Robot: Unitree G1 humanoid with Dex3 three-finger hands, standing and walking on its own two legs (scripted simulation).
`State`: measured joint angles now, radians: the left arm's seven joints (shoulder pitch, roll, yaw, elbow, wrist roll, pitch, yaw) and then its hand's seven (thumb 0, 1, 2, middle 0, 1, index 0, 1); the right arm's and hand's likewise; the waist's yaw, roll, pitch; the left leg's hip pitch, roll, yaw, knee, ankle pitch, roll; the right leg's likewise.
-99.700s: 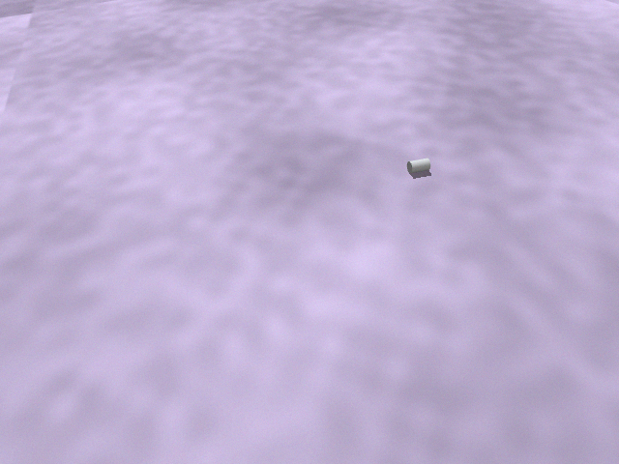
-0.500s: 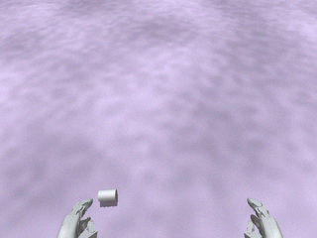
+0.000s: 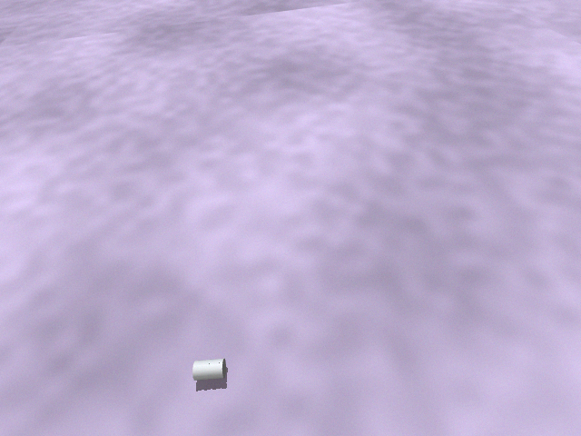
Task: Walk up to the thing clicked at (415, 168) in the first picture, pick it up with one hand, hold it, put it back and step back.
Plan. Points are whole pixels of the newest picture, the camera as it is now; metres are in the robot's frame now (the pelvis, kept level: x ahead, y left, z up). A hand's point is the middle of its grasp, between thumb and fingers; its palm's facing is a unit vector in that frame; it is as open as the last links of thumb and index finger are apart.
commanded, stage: stand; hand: left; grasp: from above
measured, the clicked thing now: (209, 369) +0.48 +0.36 -0.74
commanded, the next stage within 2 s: step back in 1.98 s
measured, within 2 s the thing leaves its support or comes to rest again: neither
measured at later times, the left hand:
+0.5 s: hand out of the picture +0.06 +0.23 -0.15, palm faces +0.01 -0.93 -0.36, open 7.4 cm
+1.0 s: hand out of the picture +0.10 +0.23 -0.15, palm faces -0.01 -0.94 -0.35, open 7.4 cm
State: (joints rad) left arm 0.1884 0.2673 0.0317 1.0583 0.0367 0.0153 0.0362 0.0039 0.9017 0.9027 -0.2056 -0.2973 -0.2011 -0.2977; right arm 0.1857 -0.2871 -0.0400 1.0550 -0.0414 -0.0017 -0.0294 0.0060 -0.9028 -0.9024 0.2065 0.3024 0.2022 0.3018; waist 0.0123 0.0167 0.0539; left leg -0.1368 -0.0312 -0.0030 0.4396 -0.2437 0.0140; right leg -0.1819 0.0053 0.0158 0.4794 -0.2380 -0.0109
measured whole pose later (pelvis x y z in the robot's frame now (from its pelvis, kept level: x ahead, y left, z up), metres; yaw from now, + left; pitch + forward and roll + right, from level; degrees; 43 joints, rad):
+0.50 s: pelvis -0.01 -0.01 +0.01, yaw +0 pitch -4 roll +0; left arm 0.11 0.29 0.03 1.16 0.03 0.00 0.03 0.00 0.90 0.90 -0.21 -0.30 -0.20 -0.30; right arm 0.15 -0.31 -0.03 1.12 -0.03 0.00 -0.02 0.00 -0.90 -0.90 0.21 0.30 0.20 0.30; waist 0.00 0.03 0.06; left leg -0.10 0.00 -0.01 0.36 -0.20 0.00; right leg -0.14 0.03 0.01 0.38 -0.18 -0.03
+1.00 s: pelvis +0.01 -0.01 +0.01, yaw -1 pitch -3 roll +0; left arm 0.07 0.30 0.03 1.15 0.02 0.00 0.02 0.00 0.90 0.90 -0.21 -0.30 -0.20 -0.30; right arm 0.12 -0.32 -0.02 1.13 -0.02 -0.01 -0.02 0.00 -0.90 -0.90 0.21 0.30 0.20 0.30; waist -0.01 0.02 0.06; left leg -0.09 -0.01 0.00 0.35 -0.21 0.00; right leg -0.14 0.03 0.02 0.37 -0.19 -0.02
